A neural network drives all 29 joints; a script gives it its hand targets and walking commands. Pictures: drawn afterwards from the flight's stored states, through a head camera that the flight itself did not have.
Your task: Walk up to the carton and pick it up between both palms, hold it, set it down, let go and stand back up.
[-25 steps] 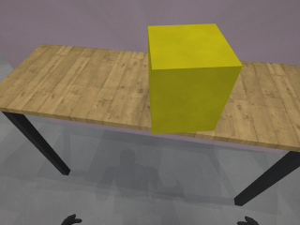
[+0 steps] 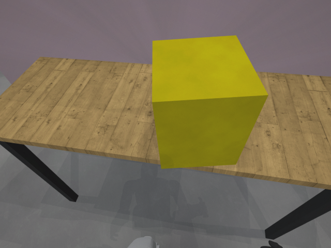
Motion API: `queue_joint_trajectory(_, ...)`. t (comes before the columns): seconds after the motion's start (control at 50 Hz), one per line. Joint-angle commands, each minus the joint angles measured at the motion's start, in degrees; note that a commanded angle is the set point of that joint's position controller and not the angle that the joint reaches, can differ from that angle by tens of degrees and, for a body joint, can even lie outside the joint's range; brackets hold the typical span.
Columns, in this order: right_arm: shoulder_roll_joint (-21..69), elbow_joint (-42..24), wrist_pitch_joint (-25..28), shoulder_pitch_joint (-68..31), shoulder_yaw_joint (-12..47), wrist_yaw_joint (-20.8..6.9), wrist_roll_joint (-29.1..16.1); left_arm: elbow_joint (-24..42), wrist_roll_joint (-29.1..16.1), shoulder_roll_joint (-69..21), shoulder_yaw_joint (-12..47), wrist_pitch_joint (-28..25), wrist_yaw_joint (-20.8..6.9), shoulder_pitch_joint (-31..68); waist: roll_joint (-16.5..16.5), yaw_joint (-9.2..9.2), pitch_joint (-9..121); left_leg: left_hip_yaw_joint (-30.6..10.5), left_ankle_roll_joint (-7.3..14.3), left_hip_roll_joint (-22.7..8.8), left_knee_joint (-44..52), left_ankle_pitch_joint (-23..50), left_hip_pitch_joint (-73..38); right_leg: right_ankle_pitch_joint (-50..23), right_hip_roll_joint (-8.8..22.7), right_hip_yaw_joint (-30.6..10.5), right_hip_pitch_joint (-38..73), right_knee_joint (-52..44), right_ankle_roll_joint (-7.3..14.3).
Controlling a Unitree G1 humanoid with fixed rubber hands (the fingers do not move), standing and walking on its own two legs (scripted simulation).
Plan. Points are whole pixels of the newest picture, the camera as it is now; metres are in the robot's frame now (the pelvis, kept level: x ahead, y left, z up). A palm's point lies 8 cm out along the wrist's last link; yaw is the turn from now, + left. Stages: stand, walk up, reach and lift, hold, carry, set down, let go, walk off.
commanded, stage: walk up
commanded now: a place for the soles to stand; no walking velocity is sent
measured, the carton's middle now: (196, 106) +0.43 -0.03 +0.10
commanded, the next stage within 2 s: reach and lift in 1.22 s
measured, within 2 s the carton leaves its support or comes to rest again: neither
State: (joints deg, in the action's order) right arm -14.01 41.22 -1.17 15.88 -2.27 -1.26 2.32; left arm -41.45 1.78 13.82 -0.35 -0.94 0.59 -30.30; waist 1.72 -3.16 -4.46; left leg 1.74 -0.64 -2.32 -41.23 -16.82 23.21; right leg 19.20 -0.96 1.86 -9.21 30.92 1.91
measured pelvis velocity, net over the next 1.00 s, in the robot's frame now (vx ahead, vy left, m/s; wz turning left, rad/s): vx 0.02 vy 0.03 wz -0.22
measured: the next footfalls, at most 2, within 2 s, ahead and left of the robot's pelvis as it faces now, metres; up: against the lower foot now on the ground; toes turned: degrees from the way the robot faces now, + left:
left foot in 0.04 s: +0.13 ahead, +0.13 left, +0.00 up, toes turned -1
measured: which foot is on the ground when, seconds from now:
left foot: up 0.00-0.02, down 0.04-1.00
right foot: down 0.00-1.00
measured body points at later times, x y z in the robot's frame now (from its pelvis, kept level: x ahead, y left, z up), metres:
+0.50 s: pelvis +0.04 +0.02 +0.00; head +0.05 +0.02 +0.45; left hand +0.17 +0.27 -0.11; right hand +0.14 -0.25 -0.11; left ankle +0.09 +0.13 -0.73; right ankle -0.02 -0.10 -0.73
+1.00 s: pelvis +0.02 +0.03 -0.01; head +0.03 +0.02 +0.44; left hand +0.16 +0.27 -0.12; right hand +0.05 -0.26 -0.13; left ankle +0.09 +0.13 -0.73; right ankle -0.02 -0.10 -0.73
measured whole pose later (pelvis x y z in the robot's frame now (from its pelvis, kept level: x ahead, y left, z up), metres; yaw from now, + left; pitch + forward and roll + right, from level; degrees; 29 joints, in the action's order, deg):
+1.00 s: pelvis +0.02 +0.03 -0.01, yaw -13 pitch -1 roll +1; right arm -17.1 43.8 -2.3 14.3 0.6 -0.5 0.6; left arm -37.4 0.4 15.5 -0.9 0.0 0.0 -21.2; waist 0.2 1.3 -2.6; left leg 13.5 1.2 -5.8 -34.8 -15.2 17.6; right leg 21.4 -3.3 -10.6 -13.5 36.6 -0.6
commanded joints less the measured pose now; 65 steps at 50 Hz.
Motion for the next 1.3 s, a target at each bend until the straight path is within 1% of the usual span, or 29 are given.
queue_joint_trajectory(0.0, -4.31, -5.61, 1.99, 0.85, -0.95, 1.05, -0.11, 5.68, -1.46, 11.66, -2.93, -0.42, 0.22, 2.40, -7.48, 3.75, 1.98, 2.31, 2.18, 1.80, 9.87, 12.17, -13.87, -31.73, 10.48, -8.50, -10.02, -1.86, 4.10)
queue_joint_trajectory(0.02, -6.43, -5.52, 2.25, 2.24, -1.15, 1.44, 0.23, 6.26, -1.98, 11.21, -2.42, -0.33, -0.04, 1.82, -5.24, 4.67, 3.38, -1.17, 3.66, -0.59, 12.27, 16.94, -19.43, -25.86, 9.33, -8.89, -13.85, 0.18, 2.23)
queue_joint_trajectory(0.04, -9.95, -5.56, 2.45, 3.92, -1.71, 1.99, 0.82, 7.52, -2.24, 9.10, -1.52, -0.54, -0.28, 0.55, -0.01, 5.30, 6.52, -9.82, 6.24, -8.99, 13.25, 23.07, -24.50, -14.87, 6.23, -7.43, -17.29, 5.16, 0.04)
queue_joint_trajectory(0.06, -13.33, -5.96, 1.91, 1.76, -2.02, 2.21, -1.02, 7.02, -2.58, 6.22, -0.39, 0.20, 0.14, -5.37, 3.01, 3.19, 11.01, -19.54, 13.83, -18.83, 16.06, 22.12, -18.74, 1.44, 2.00, -4.10, -10.99, 10.98, -2.79)
queue_joint_trajectory(0.08, -12.35, -5.92, 1.21, -1.27, -1.88, 2.31, -2.43, 6.03, -1.81, 7.00, -1.12, 1.45, 0.71, -3.85, 2.88, 3.34, 8.91, -19.74, 16.22, -19.22, 18.07, 15.58, -12.49, 10.30, 0.99, -3.04, -7.47, 12.46, -3.14)
queue_joint_trajectory(0.1, -11.63, -6.11, 0.82, -4.42, -1.10, 2.27, -2.81, 6.38, -1.25, 6.56, -1.30, 1.76, 0.80, -3.36, 4.65, 2.38, 5.77, -17.41, 15.05, -17.35, 18.22, 12.74, -8.58, 8.95, 1.52, -3.91, -7.03, 9.53, -2.94)
queue_joint_trajectory(0.12, -11.05, -6.00, 0.34, -7.04, -0.45, 2.10, -2.65, 6.22, -1.16, 6.55, -1.53, 1.45, 0.71, -4.16, 5.26, 0.93, 5.11, -13.53, 11.76, -14.63, 17.38, 9.79, -5.84, 4.16, 2.68, -4.87, -4.14, 2.73, -2.34)
queue_joint_trajectory(0.14, -10.08, -6.14, 0.17, -8.38, 0.23, 1.86, -3.13, 6.52, -1.16, 8.43, -2.02, 0.94, 0.48, -2.86, 4.15, 0.48, 2.88, -9.21, 7.47, -10.69, 16.34, 5.76, -3.97, -1.73, 4.18, -7.88, -4.48, -3.05, -1.29)
queue_joint_trajectory(0.16, -8.61, -5.93, 0.09, -7.99, 0.44, 1.74, -3.33, 6.20, -1.63, 9.80, -2.39, 0.46, -0.01, -1.09, 1.96, 2.07, 1.43, -5.64, 4.72, -6.36, 14.27, 4.31, -7.13, -5.53, 5.00, -10.72, -8.33, -4.79, -0.64)
queue_joint_trajectory(0.18, -8.28, -5.29, 0.19, -7.58, 0.62, 1.72, -2.84, 6.06, -2.00, 10.15, -2.37, -0.07, -0.34, -0.17, 0.98, 2.55, 2.61, -4.70, 3.89, -5.47, 12.45, 7.53, -11.08, -8.43, 5.75, -11.38, -9.84, -4.81, -0.25)
queue_joint_trajectory(0.2, -8.22, -4.81, 0.44, -7.40, 0.75, 1.66, -2.49, 6.12, -2.04, 10.03, -2.26, -0.48, -0.44, 0.45, 0.44, 2.70, 4.10, -4.62, 4.01, -5.76, 11.77, 12.01, -13.56, -11.04, 5.78, -11.03, -9.63, -4.25, -0.22)
queue_joint_trajectory(0.24, -8.74, -4.11, 0.99, -7.46, 0.75, 1.44, -2.10, 6.55, -1.82, 9.28, -1.92, -0.84, -0.28, 1.56, -0.06, 2.72, 6.49, -4.52, 5.13, -6.84, 11.10, 19.44, -15.82, -14.52, 5.46, -10.45, -7.90, -3.28, -0.50)
queue_joint_trajectory(0.28, -8.83, -3.89, 1.26, -7.95, 0.86, 1.39, -2.11, 7.06, -1.67, 9.22, -1.90, -0.75, -0.18, 2.50, -0.88, 2.68, 7.24, -3.83, 5.62, -7.42, 11.20, 21.32, -15.54, -15.57, 5.05, -10.25, -6.31, -3.01, -0.53)
queue_joint_trajectory(0.38, -9.07, -3.81, 1.09, -8.93, 1.03, 1.27, -2.32, 8.35, -1.76, 9.29, -2.19, -0.50, -0.18, 5.03, -1.17, 2.71, 6.33, -1.67, 5.09, -7.36, 12.51, 17.45, -14.05, -14.92, 4.59, -11.06, -5.95, -3.01, -0.29)
queue_joint_trajectory(0.5, -9.92, -3.69, 1.12, -8.41, 0.92, 1.09, -2.21, 9.13, -1.65, 9.62, -2.61, -0.57, -0.20, 7.44, -1.41, 3.01, 6.20, -0.20, 5.06, -7.86, 13.56, 13.45, -13.97, -13.29, 3.93, -12.45, -6.86, -2.70, -0.16)
queue_joint_trajectory(0.8, -11.59, -3.37, 0.51, -4.69, 0.54, 1.10, -1.86, 9.35, -1.47, 10.23, -3.51, -0.58, -0.17, 8.14, -1.90, 3.87, 4.61, 1.39, 5.33, -8.94, 14.43, 1.36, -14.72, -7.25, 2.05, -15.66, -12.75, -1.85, 0.42)
queue_joint_trajectory(0.96, -11.99, -3.34, 0.38, -2.93, 0.43, 1.19, -1.67, 9.49, -1.43, 10.60, -3.76, -0.54, -0.19, 7.79, -2.80, 4.33, 3.67, 1.47, 5.18, -8.79, 13.50, -0.56, -15.93, -5.02, 1.85, -17.98, -16.21, -2.38, 0.96)
queue_joint_trajectory(1.2, -12.85, -3.56, 0.28, -1.60, 0.26, 1.33, -1.61, 9.93, -1.40, 10.86, -3.88, -0.37, -0.18, 7.23, -2.47, 4.43, 3.39, 1.72, 5.63, -9.56, 13.24, -0.96, -15.88, -5.16, 1.18, -18.22, -17.06, -1.05, 0.98)
queue_joint_trajectory(1.22, -5.56, 1.11, 9.69, -31.26, -7.07, -0.80, 3.53, 6.10, -3.37, 13.15, -1.26, 8.53, 0.61, 42.96, -3.56, 1.96, -1.86, 1.77, -0.30, -0.67, 4.89, -9.22, -6.78, 14.20, 1.27, 1.03, -32.26, 1.70, 2.01)
queue_joint_trajectory(1.24, -8.77, 3.75, 13.39, -18.16, -8.03, -1.67, 3.19, 8.57, -1.35, 8.73, 0.97, 12.78, 1.08, 36.28, -7.30, 6.29, -1.10, 0.05, -0.20, -1.06, -1.67, -7.46, -26.99, 12.46, 5.35, 0.34, -44.88, 1.04, 4.24)
queue_joint_trajectory(1.26, -8.89, 3.39, 13.96, -16.87, -7.64, -1.55, 2.57, 14.24, -0.26, 8.12, -0.47, 16.23, 0.39, 36.58, -5.36, 5.01, 1.99, -0.15, -0.29, -1.35, -1.83, -5.28, -29.72, 9.09, 5.53, 0.93, -43.36, -0.09, 3.26)
queue_joint_trajectory(1.28, -9.93, 3.27, 13.68, -15.41, -8.91, -1.15, 1.49, 17.96, 0.92, 7.46, 0.05, 19.10, -0.18, 34.68, -5.19, 5.62, 5.49, 0.22, -0.42, -1.87, -1.86, -3.85, -32.45, 5.97, 4.76, 2.10, -40.94, -0.58, 2.49)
